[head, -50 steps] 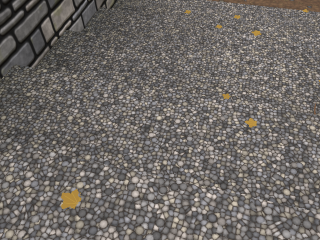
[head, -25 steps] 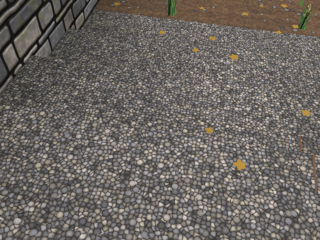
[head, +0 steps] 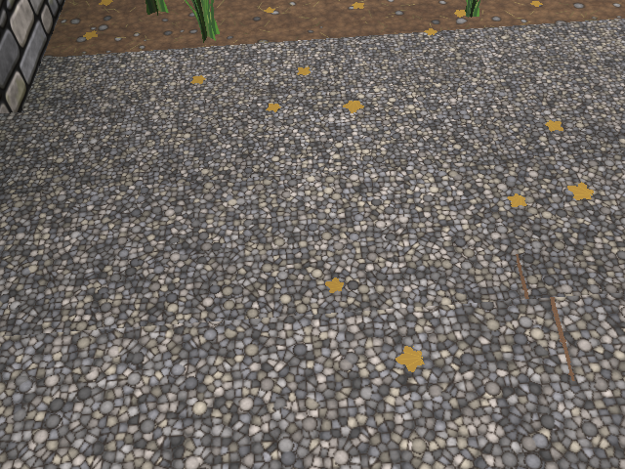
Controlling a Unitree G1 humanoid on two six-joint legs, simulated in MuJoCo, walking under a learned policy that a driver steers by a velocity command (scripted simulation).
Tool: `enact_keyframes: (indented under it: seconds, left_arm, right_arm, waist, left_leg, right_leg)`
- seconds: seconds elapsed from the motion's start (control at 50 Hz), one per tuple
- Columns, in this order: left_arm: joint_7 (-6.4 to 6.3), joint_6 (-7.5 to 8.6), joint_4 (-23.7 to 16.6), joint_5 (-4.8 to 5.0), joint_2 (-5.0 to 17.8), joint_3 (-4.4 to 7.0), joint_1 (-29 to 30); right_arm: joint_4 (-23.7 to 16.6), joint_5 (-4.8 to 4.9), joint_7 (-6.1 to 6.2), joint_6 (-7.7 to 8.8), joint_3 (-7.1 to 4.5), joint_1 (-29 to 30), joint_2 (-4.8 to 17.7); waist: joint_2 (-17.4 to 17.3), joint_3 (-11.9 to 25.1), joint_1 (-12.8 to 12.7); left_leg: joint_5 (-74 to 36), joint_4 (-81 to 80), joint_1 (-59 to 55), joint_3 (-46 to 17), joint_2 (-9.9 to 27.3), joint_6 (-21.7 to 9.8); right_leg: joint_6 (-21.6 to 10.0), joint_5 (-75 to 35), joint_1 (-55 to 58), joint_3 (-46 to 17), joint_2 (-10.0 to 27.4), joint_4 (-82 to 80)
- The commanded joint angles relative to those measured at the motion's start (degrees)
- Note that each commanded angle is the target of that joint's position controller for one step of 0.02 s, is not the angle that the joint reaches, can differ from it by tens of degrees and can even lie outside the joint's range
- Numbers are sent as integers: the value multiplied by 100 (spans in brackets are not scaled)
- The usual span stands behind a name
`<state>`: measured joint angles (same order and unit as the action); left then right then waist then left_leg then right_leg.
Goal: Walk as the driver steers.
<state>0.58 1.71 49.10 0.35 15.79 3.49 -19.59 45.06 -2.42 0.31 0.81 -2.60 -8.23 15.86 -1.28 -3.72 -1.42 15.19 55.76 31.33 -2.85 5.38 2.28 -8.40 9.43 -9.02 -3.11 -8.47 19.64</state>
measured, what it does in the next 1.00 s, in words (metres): goes down, turning right: left foot 0.19 m lower, then right foot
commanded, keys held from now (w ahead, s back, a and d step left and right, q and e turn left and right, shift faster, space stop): w+e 0.42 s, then w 0.20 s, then no key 0.24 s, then q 0.14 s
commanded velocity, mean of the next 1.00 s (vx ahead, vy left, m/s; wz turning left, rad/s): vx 0.40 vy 0.00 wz -0.35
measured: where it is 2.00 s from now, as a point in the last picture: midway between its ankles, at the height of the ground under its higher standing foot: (315, 467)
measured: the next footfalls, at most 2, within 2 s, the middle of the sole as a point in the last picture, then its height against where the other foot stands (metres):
left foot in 0.50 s outside the picture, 0.19 m lower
right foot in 0.90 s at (368, 432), level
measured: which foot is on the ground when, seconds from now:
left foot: up 0.00-0.48, down 0.50-0.92, up 0.94-1.00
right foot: down 0.00-0.50, up 0.52-0.88, down 0.90-1.00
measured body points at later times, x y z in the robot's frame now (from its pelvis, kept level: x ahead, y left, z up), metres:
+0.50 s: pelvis +0.33 +0.07 -0.14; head +0.33 +0.07 +0.31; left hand +0.31 +0.37 -0.26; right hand +0.51 -0.23 -0.19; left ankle +0.48 +0.15 -0.88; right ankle +0.01 -0.02 -0.72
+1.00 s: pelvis +0.52 +0.05 -0.20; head +0.55 +0.03 +0.24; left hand +0.76 +0.20 -0.32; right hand +0.39 -0.13 -0.36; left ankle +0.47 +0.17 -0.89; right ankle +0.58 -0.04 -0.93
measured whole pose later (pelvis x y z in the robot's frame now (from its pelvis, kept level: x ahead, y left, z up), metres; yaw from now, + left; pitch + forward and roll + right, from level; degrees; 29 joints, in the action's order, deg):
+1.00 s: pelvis +0.52 +0.05 -0.20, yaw -17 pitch +0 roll +1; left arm -0.5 2.4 49.6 -0.7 10.3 -1.2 -2.7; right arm 56.4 0.3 0.6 0.9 -0.2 -26.8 8.8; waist -1.0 -3.2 4.2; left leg 33.7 49.9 14.4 -0.7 -4.0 -2.5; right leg -5.2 8.9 -22.1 3.5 -2.6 30.9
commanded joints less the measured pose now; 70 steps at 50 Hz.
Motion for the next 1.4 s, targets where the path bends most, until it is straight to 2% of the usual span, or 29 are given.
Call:
enact_keyframes:
  seconds: [0.02, 0.04, 0.18, 0.32, 0.38, 0.46, 0.5, 0.52, 0.54, 0.56, 0.58, 0.6, 0.62, 0.66, 0.68, 0.72, 0.76, 0.8, 0.88, 0.9, 0.94, 0.96, 0.98, 1.04, 1.28, 1.32, 1.34, 1.36, 1.4]
  left_arm:
    - [-42, 36, -353, -10, 875, 202, -130]
    - [-32, 51, -379, -145, 951, 236, -272]
    - [-218, 182, 58, -101, 1087, 284, -1733]
    - [-306, 273, -83, -136, 890, 149, -1008]
    - [-412, 246, -56, -254, 947, 144, -1123]
    - [-540, 166, 221, -280, 616, 36, -1133]
    - [-500, 20, 371, -71, 686, 82, -1250]
    - [-427, 21, 334, 16, 371, 78, -1144]
    - [-459, 64, 188, 335, 418, 86, -2391]
    - [-513, 40, 347, 146, 476, -28, -2206]
    - [-440, 17, 155, -8, 463, -95, -1743]
    - [-348, -34, 91, -240, 494, -97, -1204]
    - [-227, -67, -69, -461, 743, -46, -108]
    - [-133, -101, -283, -370, 413, -82, 576]
    - [-49, -110, -505, -295, 218, -174, 981]
    - [46, -16, -255, -367, -141, -289, 712]
    - [113, 58, -86, -207, -285, -380, 546]
    - [84, 54, -177, -184, -193, -408, 1131]
    - [-8, 111, -2, -249, -55, -411, 1153]
    - [-59, 191, 109, -261, 20, -395, 785]
    - [-143, 126, 333, -172, 411, -232, -202]
    - [-126, 45, 212, 12, 155, -276, -84]
    - [-154, 3, 95, -7, 229, -262, 376]
    - [-301, -46, -49, -101, 195, -214, 1164]
    - [-259, -271, -243, -188, 605, 131, 1162]
    - [-242, -402, -200, -182, 526, 190, 956]
    - [-191, -444, -511, -134, 107, 102, 828]
    - [-229, -490, -679, -193, 342, 119, 1583]
    - [-200, -478, -570, -65, 282, 109, 1315]
  right_arm:
    - [-281, -48, -66, -98, -39, -213, 287]
    - [-142, -31, -93, -86, -89, -451, 410]
    - [-733, -9, -146, 42, -335, 1166, 998]
    - [-926, -54, -414, 152, -145, 1298, 482]
    - [-1080, -24, -339, 345, -99, 1560, 549]
    - [-383, 265, -99, 480, -170, -168, 569]
    - [325, 154, 8, 431, -325, -1776, 841]
    - [420, -5, -54, 381, -307, -2501, 1025]
    - [456, -50, -162, 432, -296, -2516, 1169]
    - [383, 93, -228, 362, -347, -2505, 991]
    - [343, 187, -145, 361, -429, -2227, 1220]
    - [246, 144, -8, 335, -390, -1588, 1026]
    - [215, 97, 40, 418, -218, -1607, 559]
    - [578, 0, -19, 584, -63, -1605, 350]
    - [695, 94, -29, 625, -61, -1337, 381]
    - [746, 126, -45, 591, 51, -1238, 135]
    - [773, 256, -78, 541, 66, -1349, 94]
    - [880, 348, -77, 466, 74, -1683, 103]
    - [1141, 200, -5, 229, 116, -2299, 100]
    - [1178, 198, 4, 217, 116, -2399, 142]
    - [1205, 407, 34, 174, 237, -3415, -314]
    - [1115, 405, 93, 42, 112, -2942, 102]
    - [877, 266, 90, -44, -17, -2298, 361]
    - [687, 81, 44, -237, -4, -1816, -55]
    - [15, 143, -180, -487, -122, -1094, 51]
    - [20, 80, -190, -401, -168, -1276, 242]
    - [-232, 43, -145, -348, -336, -1157, 1101]
    - [-175, 61, -55, -346, -404, -1466, 1316]
    - [-203, 89, 42, -321, -323, -859, 995]
  waist:
    - [347, 509, 113]
    - [454, 785, 51]
    - [521, -132, -518]
    - [388, 88, -451]
    - [413, -124, -672]
    - [154, 301, -180]
    - [-583, 804, 507]
    - [-789, 1125, 795]
    - [-1896, 2033, -171]
    - [-1398, 2494, 238]
    - [-1340, 2448, 257]
    - [-1001, 1989, 119]
    - [-51, 958, 398]
    - [86, -48, 43]
    - [-130, -441, -222]
    - [-662, 119, -272]
    - [-862, 551, -199]
    - [-594, 422, 53]
    - [-298, 199, 191]
    - [-108, 296, 30]
    - [1140, 1894, -47]
    - [801, 2204, -252]
    - [425, 1531, -148]
    - [609, 448, 269]
    - [764, 837, 367]
    - [-118, 547, 439]
    - [-1893, 323, 285]
    - [-1077, -43, 652]
    - [-640, -144, 121]
  left_leg:
    - [-706, -127, -191, 405, -267, 85]
    - [-1294, 410, -74, 381, -262, -33]
    - [-886, -307, 2999, -477, -64, -81]
    - [-3577, -1688, 372, -248, -485, -276]
    - [-3557, -2405, 512, -409, -467, -260]
    - [-4969, -4410, -1588, -415, -102, -94]
    - [-5725, -4683, -3928, -406, 320, -66]
    - [-6860, -3144, -5132, -518, 721, -144]
    - [-9422, -959, -7139, -1385, 1715, -607]
    - [-7944, -1198, -7067, -1702, 1814, -854]
    - [-4075, -2382, -6161, -2601, 2095, -1580]
    - [-1038, -3421, -4827, -3293, 2001, -1906]
    - [-864, -3559, -3383, -2830, 1821, -1920]
    - [-2957, -3567, -1689, -2119, 1396, -1464]
    - [-2813, -4152, -611, -1162, 713, -1147]
    - [-4370, -4086, -536, -364, 206, -1131]
    - [-5020, -3898, -872, -97, 188, -1005]
    - [-4993, -3948, -1487, -308, 367, -871]
    - [-4680, -3131, -2477, -529, 341, -752]
    - [-4349, -2623, -2353, -477, 198, -665]
    - [611, -718, -850, -160, -363, -441]
    - [2776, 87, -750, -8, -728, -457]
    - [2697, 529, -379, 17, -769, -450]
    - [1492, 602, -642, 102, -477, -287]
    - [706, -1560, -1791, 729, -567, -615]
    - [331, -3147, -2396, 35, -403, -793]
    - [-73, -4105, -2469, -2771, 1429, -1309]
    - [-729, -4407, -1756, -2969, 1665, -1672]
    - [-545, -4206, -1492, -1994, 906, -1453]
  right_leg:
    - [-509, -3142, -81, -1085, 1262, -510]
    - [-523, -3014, 205, -1209, 1403, -378]
    - [-918, -1303, 2373, -2630, 1880, -65]
    - [-528, 80, -265, -2418, 1034, 948]
    - [-394, 184, 223, -2688, 905, 1583]
    - [-74, 352, 548, -2107, 210, 3916]
    - [144, 1956, -592, -1188, -78, 6669]
    - [307, 4151, -2004, -896, -568, 8730]
    - [489, 4140, -3764, -815, -265, 9810]
    - [449, 3671, -4502, -504, 202, 10308]
    - [514, 3053, -4919, -162, 258, 10461]
    - [525, 2390, -4954, 147, 546, 10025]
    - [376, 1973, -4711, -402, 756, 9071]
    - [298, 1223, -4157, -776, 742, 7234]
    - [463, 605, -3341, -358, 744, 5277]
    - [552, -700, -1870, 297, 681, 3596]
    - [499, -1283, -974, 443, 611, 2729]
    - [448, -1188, -1077, 518, 653, 2273]
    - [305, -767, -822, 469, 578, 1038]
    - [247, -1690, -154, 259, 790, 405]
    - [-915, -5866, 2480, -1438, 3000, 1330]
    - [-1267, -5078, 2088, -1846, 3309, 1007]
    - [-1238, -3899, 1360, -1716, 3109, 540]
    - [-741, -2231, -473, -752, 2551, -401]
    - [-102, 538, -1148, 203, 2536, -3]
    - [554, 1425, -1831, 782, 2125, 1131]
    - [1095, 2519, -3115, 1455, 1065, 2723]
    - [1060, 2420, -3168, 561, 884, 3388]
    - [982, 1421, -2837, 150, 1004, 3808]
Keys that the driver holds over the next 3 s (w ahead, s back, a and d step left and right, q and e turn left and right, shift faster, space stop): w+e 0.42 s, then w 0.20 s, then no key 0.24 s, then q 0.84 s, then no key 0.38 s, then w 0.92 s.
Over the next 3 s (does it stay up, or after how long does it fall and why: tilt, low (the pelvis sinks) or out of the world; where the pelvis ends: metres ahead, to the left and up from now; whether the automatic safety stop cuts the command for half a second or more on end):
stays up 0.84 0.09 -0.19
